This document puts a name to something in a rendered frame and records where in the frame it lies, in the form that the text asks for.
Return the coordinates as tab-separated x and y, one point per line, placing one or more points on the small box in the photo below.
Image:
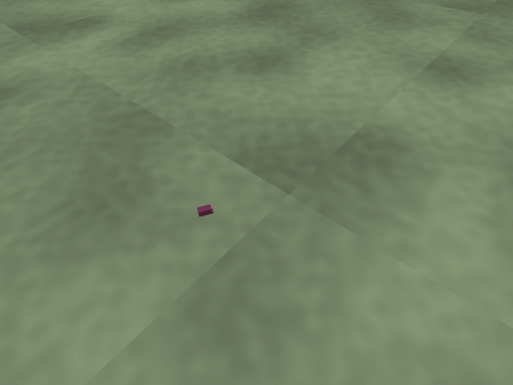
204	210

